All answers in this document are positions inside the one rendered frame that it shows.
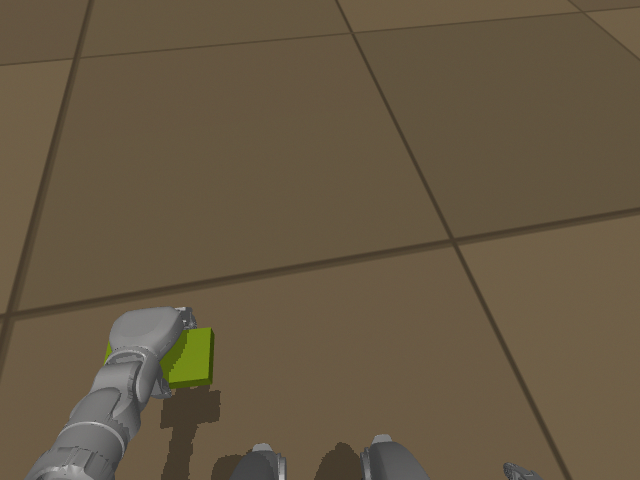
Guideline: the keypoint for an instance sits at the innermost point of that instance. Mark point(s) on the right robot hand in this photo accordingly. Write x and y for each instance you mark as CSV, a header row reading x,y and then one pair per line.
x,y
515,472

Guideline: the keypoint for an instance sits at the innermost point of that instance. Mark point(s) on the left robot hand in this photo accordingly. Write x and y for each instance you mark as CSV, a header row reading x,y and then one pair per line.
x,y
156,329

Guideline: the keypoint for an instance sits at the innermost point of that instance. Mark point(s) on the left robot arm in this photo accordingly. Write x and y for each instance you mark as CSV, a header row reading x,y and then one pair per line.
x,y
94,440

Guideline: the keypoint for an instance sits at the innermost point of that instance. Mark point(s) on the small box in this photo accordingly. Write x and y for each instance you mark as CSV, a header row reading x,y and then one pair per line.
x,y
190,361

